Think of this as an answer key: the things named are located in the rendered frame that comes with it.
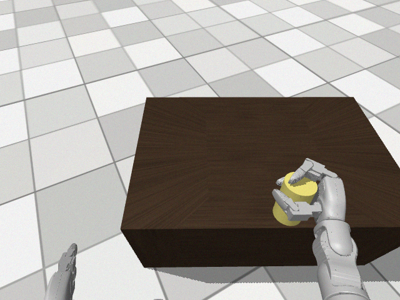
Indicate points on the left robot hand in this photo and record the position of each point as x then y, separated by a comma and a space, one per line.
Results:
62, 283

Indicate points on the can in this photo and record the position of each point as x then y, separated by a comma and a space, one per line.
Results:
304, 190

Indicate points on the right robot arm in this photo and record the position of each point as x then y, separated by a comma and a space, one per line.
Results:
336, 253

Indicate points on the right robot hand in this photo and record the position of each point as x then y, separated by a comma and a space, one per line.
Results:
329, 202

